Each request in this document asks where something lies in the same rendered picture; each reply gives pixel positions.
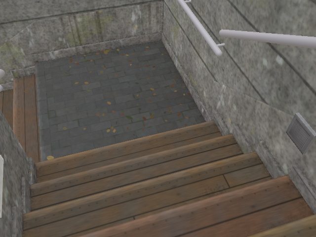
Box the stairs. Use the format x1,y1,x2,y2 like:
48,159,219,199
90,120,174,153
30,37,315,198
22,120,316,237
0,74,41,164

